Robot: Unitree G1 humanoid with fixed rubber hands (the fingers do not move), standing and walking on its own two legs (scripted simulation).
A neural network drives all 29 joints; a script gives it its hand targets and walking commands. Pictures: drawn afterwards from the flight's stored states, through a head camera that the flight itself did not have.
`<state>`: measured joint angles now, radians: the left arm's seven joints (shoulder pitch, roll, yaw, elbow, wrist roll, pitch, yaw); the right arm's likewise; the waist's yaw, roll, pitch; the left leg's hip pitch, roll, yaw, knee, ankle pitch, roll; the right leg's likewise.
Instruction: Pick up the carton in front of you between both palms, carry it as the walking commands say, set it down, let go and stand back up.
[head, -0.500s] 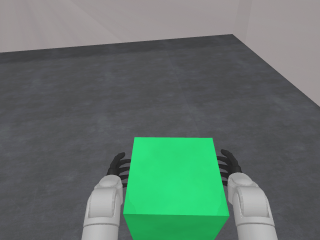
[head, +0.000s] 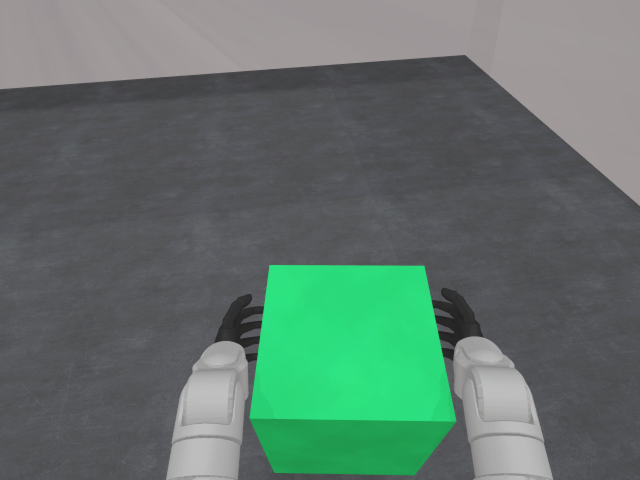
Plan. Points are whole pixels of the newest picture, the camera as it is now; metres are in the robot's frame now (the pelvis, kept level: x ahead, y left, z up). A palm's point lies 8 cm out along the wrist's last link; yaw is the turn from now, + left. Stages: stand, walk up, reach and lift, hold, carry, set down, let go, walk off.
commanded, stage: carry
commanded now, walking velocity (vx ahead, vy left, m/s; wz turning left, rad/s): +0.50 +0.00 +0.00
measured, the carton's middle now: (345, 374) +0.29 +0.00 -0.05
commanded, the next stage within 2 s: none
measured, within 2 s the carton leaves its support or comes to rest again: neither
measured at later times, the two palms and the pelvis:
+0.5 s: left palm (240, 252) +0.44 +0.16 +0.05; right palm (436, 248) +0.44 -0.14 +0.06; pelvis +0.16 +0.01 +0.02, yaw +0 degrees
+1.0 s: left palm (268, 177) +0.65 +0.14 +0.04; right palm (422, 168) +0.66 -0.16 +0.05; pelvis +0.37 -0.02 +0.01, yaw +2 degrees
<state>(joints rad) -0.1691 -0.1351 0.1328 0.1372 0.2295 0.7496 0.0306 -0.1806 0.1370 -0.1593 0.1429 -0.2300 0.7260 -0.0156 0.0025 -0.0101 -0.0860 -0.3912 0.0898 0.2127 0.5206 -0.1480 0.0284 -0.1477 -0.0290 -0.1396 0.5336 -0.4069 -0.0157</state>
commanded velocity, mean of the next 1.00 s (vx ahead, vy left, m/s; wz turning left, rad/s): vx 0.26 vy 0.00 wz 0.00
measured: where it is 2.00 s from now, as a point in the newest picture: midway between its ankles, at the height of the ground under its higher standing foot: (343, 467)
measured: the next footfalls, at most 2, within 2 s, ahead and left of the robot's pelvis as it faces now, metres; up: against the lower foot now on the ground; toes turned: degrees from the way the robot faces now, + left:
right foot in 0.60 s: +0.37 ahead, -0.13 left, +0.00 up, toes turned -3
left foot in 0.94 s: +0.45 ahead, +0.10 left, +0.00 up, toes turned -9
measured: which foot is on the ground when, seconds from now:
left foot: down 0.00-0.60, up 0.62-0.92, down 0.94-1.00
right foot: down 0.00-0.20, up 0.22-0.58, down 0.60-1.00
